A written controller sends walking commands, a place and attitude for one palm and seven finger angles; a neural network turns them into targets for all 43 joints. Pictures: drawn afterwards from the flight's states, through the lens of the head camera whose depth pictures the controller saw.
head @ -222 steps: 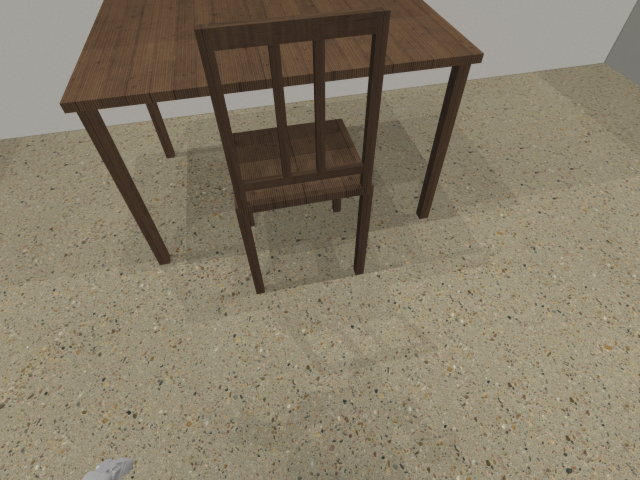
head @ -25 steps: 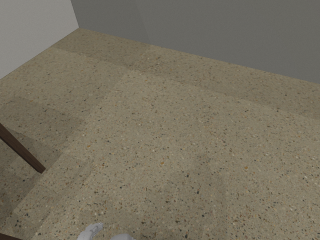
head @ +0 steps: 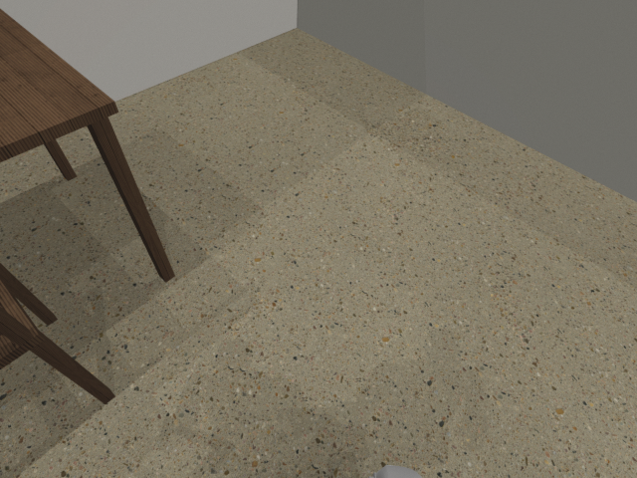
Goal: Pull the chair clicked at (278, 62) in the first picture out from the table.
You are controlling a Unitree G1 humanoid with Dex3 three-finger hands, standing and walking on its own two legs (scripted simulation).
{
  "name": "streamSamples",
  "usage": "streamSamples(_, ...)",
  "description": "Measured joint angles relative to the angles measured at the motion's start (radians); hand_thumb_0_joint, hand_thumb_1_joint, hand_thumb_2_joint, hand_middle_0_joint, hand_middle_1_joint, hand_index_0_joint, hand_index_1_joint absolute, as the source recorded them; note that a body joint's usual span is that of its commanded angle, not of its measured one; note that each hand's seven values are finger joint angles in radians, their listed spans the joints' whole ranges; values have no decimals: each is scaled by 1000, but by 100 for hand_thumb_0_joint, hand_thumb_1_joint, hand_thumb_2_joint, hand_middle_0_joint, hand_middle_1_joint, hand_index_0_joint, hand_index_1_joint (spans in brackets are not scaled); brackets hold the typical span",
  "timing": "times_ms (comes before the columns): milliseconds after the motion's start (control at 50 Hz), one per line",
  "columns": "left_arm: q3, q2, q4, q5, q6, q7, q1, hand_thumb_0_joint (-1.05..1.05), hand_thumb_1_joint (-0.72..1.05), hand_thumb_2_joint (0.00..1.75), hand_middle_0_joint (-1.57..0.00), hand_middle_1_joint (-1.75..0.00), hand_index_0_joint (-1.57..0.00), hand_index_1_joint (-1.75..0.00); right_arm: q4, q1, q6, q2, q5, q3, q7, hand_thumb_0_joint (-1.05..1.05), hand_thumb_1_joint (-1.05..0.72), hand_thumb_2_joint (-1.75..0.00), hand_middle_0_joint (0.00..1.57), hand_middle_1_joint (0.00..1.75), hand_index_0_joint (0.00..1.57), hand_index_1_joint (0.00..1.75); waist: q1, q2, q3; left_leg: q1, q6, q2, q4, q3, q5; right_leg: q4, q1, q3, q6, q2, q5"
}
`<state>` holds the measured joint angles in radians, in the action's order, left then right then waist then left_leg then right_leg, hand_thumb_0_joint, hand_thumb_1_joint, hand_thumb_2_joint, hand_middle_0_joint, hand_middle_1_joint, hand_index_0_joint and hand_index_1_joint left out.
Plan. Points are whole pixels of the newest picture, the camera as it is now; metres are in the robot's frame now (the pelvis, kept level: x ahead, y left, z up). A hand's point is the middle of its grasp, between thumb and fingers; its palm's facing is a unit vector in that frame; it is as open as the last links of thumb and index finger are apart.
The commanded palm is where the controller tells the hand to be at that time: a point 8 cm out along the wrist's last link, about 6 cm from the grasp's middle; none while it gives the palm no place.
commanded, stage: turn to face it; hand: left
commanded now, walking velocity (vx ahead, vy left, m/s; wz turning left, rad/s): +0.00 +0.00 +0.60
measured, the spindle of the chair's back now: out of the picture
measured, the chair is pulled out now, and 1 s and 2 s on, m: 0.00 0.00 0.00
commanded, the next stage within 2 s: take the last steps up to it in 1.28 s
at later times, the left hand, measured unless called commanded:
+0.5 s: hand out of the picture -0.02 +0.15 -0.16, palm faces +0.34 -0.91 -0.25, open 7.4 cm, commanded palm none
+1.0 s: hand out of the picture -0.07 +0.23 -0.15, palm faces +0.58 -0.77 -0.28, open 7.4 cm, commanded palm none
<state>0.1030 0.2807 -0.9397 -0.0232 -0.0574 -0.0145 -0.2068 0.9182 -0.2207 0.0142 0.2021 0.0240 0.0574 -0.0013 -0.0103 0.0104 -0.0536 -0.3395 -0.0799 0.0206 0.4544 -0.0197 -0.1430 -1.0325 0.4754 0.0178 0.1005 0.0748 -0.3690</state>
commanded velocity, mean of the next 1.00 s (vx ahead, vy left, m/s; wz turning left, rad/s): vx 0.00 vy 0.00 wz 0.57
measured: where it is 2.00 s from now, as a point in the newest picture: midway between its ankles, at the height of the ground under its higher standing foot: outside the picture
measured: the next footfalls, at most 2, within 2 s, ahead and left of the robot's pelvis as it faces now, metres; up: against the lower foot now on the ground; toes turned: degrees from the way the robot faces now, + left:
right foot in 0.24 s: +0.04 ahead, -0.17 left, +0.00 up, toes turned +9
left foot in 0.64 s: -0.04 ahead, +0.09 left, +0.00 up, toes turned +31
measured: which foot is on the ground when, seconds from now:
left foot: down 0.00-0.24, up 0.26-0.62, down 0.64-1.00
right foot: up 0.00-0.22, down 0.24-0.64, up 0.66-1.00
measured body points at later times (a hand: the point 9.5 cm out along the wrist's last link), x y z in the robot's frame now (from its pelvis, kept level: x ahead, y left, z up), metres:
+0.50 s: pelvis -0.02 -0.05 +0.00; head +0.02 -0.06 +0.45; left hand -0.03 +0.20 -0.14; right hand +0.15 -0.29 -0.15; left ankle -0.06 +0.08 -0.68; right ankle +0.00 -0.18 -0.74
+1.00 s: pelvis -0.04 -0.02 +0.00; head +0.00 +0.02 +0.45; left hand -0.10 +0.27 -0.13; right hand +0.17 -0.18 -0.14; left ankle -0.08 +0.07 -0.74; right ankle +0.05 -0.14 -0.69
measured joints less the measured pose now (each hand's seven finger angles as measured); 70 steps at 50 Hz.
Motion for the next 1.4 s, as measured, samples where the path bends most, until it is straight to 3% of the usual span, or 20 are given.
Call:
streamSamples(140, -18, -27, 18, 8, 1, -5, 17, 1, 91, 90, -19, -30, -20, -30, 10, 14, 22, 8, 2, 11, -8, 0, -90, -90, 20, 30, 20, 30, -14, -35, -5, -25, 21, 31, 4, 87, 25, 192, -88, -18, -15, -34, -58)
streamSamples(220, -35, -56, 48, 13, 19, -5, 19, 1, 91, 90, -19, -30, -20, -30, 9, 19, 39, 24, 1, 25, -12, 0, -90, -90, 20, 30, 20, 30, -17, -53, 3, -58, 49, 56, 36, 138, 30, 410, -187, -8, -39, -58, -4)
streamSamples(240, -39, -56, 63, 10, 28, -4, 9, 1, 91, 90, -19, -30, -20, -30, 4, 15, 44, 25, -2, 29, -14, 0, -90, -90, 20, 30, 20, 30, -12, -41, 14, -82, 59, 72, 71, 138, -1, 504, -222, -12, -59, -47, 5)
streamSamples(300, -55, -88, 64, 0, 28, -8, 3, 1, 90, 89, -20, -30, -20, -30, 6, 22, 60, 49, 2, 47, -17, 1, -90, -90, 20, 30, 20, 30, -6, -67, 7, -177, 100, 67, 352, 108, -227, 494, -229, 28, -89, -39, 59)
streamSamples(360, -63, -103, 58, -1, 32, -7, -17, 1, 90, 89, -20, -30, -20, -30, 5, 25, 62, 64, 4, 51, -27, 1, -90, -90, 20, 29, 20, 30, -8, -59, 1, -221, 126, 30, 594, 50, -236, 522, -268, 61, -91, -14, 71)
streamSamples(400, -67, -106, 53, -4, 38, -7, -22, 1, 90, 89, -20, -30, -20, -30, 3, 27, 60, 68, 2, 51, -30, 1, -90, -90, 20, 29, 20, 30, -12, -46, -6, -213, 142, 0, 641, 26, -236, 532, -286, 85, -89, 6, 72)
streamSamples(480, -73, -106, 52, -8, 48, -1, -27, 1, 90, 89, -20, -30, -20, -30, 9, 44, 67, 71, -1, 45, -31, 1, -91, -90, 20, 29, 20, 30, -5, -22, -23, -144, 159, -43, 558, -1, -274, 524, -300, 132, -80, 47, 60)
streamSamples(580, -66, -82, 49, -13, 45, 5, -35, 1, 90, 89, -20, -30, -21, -30, 5, 88, 64, 68, -6, 28, -31, 1, -91, -90, 20, 29, 20, 30, 21, 5, -45, -30, 148, -56, 346, -41, -297, 474, -283, 185, -53, 93, 32)
streamSamples(640, -51, -53, 43, -4, 34, 8, -49, 1, 90, 89, -20, -30, -21, -30, -17, 102, 41, 66, -4, 18, -33, 1, -91, -90, 20, 29, 20, 30, 26, 21, -44, 55, 116, -46, 145, -64, -153, 379, -241, 213, -26, 127, -10)
streamSamples(700, -33, -15, 24, 1, 0, 1, -34, 1, 90, 89, -20, -30, -20, -30, -33, 118, 12, 46, -6, 8, -27, 1, -91, -90, 20, 29, 20, 30, 35, 45, -59, 31, 50, -27, 189, -55, -180, 104, -123, 110, -10, 99, -177)
streamSamples(740, -24, -3, 13, 3, -10, -1, -19, 1, 90, 89, -20, -30, -20, -30, -40, 110, 4, 37, -4, 2, -17, 0, -90, -90, 20, 29, 20, 30, 29, 35, -58, 39, 37, -26, 165, -32, -181, -24, -60, 72, -6, 63, -164)
streamSamples(800, -19, 6, 21, 4, -4, 5, 6, 1, 91, 89, -19, -30, -20, -30, -35, 94, 5, 28, -2, -5, -8, 0, -90, -90, 20, 30, 20, 30, 24, 24, -56, 62, 38, -13, 95, 1, -136, -73, -7, 41, -1, 39, -84)
streamSamples(1000, -34, -21, 68, 7, 6, 1, 86, 1, 91, 90, -19, -30, -20, -30, -4, 26, 18, 11, 2, -4, -7, 0, -90, -90, 20, 30, 20, 30, -13, -13, -35, 79, 37, 40, 17, 103, -74, 117, -41, -15, 1, -15, -56)
streamSamples(1080, -47, -48, 85, 13, 16, -2, 103, 1, 91, 90, -19, -30, -20, -30, 9, 4, 29, 16, 5, 3, -5, 0, -90, -90, 20, 30, 20, 30, -27, -35, -27, 60, 55, 53, 42, 140, -79, 271, -115, -14, -17, -47, -40)
streamSamples(1120, -56, -58, 95, 14, 29, -2, 97, 1, 90, 89, -19, -30, -20, -30, 13, -7, 33, 20, 1, 6, -5, 0, -90, -90, 20, 30, 20, 30, -27, -42, -18, 40, 70, 63, 76, 154, -94, 418, -183, -6, -26, -57, 43)
streamSamples(1140, -59, -66, 98, 11, 39, -4, 92, 1, 90, 89, -19, -30, -20, -30, 15, -11, 34, 26, -4, 9, -6, 0, -90, -90, 20, 30, 20, 30, -24, -51, -14, 22, 78, 64, 110, 160, -109, 469, -205, 2, -57, -62, 74)
streamSamples(1200, -72, -94, 92, 3, 49, -5, 71, 1, 90, 89, -20, -30, -20, -30, 25, -12, 49, 41, -3, 24, -4, 1, -90, -90, 20, 30, 20, 30, -30, -76, -17, -65, 100, 61, 376, 132, -305, 460, -220, 39, -124, -58, 57)
streamSamples(1280, -77, -115, 69, 2, 49, -5, 29, 1, 90, 89, -20, -30, -20, -30, 41, -9, 58, 54, 0, 31, -12, 1, -90, -90, 20, 29, 20, 30, -25, -73, -15, -136, 126, 20, 656, 75, -269, 513, -267, 70, -134, -38, 71)
streamSamples(1340, -77, -121, 47, -1, 53, -5, 0, 1, 90, 89, -20, -30, -20, -30, 53, -3, 60, 56, 0, 29, -13, 1, -91, -90, 20, 29, 20, 30, -18, -60, -15, -127, 143, -15, 666, 58, -253, 537, -285, 91, -133, -21, 81)
streamSamples(1400, -75, -119, 26, -6, 56, -4, -26, 1, 90, 89, -20, -30, -20, -30, 66, 11, 63, 54, -3, 23, -10, 1, -91, -90, 20, 29, 20, 30, -2, -42, -19, -83, 151, -37, 568, 44, -284, 544, -292, 109, -130, -3, 83)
